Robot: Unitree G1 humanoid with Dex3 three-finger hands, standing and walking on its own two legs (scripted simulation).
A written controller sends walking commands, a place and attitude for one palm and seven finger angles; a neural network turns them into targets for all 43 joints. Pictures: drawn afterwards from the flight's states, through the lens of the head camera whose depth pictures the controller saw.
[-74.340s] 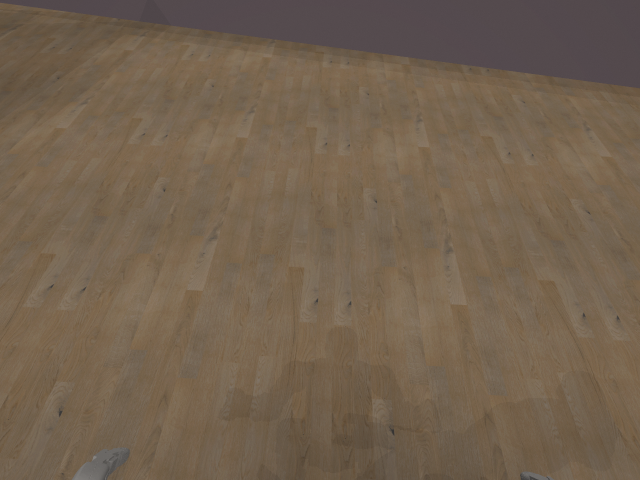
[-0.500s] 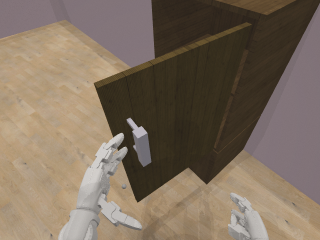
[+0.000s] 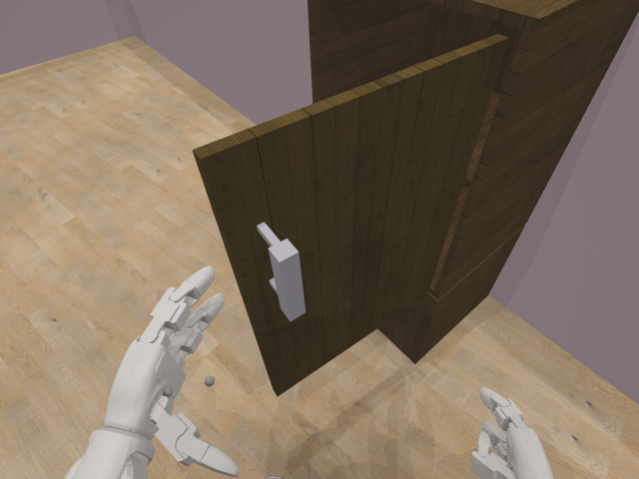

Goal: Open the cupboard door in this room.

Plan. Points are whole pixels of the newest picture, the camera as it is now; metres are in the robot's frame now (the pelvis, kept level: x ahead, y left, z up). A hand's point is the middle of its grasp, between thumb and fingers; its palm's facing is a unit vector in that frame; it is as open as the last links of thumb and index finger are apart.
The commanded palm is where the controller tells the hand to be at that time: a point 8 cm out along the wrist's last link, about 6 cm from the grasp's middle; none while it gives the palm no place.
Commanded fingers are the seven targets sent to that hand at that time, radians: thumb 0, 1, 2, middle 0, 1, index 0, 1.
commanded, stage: draw the hand back to the body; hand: left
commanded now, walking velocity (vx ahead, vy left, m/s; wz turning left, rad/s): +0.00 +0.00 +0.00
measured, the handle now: (279, 271) +0.34 +0.07 +0.10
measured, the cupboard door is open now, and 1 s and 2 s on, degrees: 85 85 85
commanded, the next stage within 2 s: step back with the hand held close in 1.46 s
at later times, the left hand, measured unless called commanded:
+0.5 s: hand (102, 371) +0.19 +0.21 +0.14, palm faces +0.12 -0.97 -0.20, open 15.6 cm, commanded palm +0.16 +0.26 +0.16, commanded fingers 0.00 -0.08 0.48 -0.17 -0.30 -0.17 -0.30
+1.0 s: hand (26, 314) +0.23 +0.28 +0.18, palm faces +0.38 -0.83 -0.40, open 10.1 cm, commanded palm +0.17 +0.32 +0.20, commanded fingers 0.00 0.80 0.86 -0.20 -0.30 -0.20 -0.30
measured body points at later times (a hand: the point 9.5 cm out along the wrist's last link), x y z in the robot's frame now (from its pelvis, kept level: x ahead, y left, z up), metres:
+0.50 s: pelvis +0.00 +0.03 +0.02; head -0.01 +0.02 +0.47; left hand +0.18 +0.26 +0.15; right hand +0.20 -0.18 -0.03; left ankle +0.03 +0.13 -0.70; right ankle -0.02 -0.09 -0.70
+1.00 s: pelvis +0.03 +0.04 +0.04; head +0.02 +0.02 +0.49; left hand +0.20 +0.32 +0.20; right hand +0.21 -0.18 -0.04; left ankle +0.03 +0.13 -0.70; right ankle -0.02 -0.09 -0.70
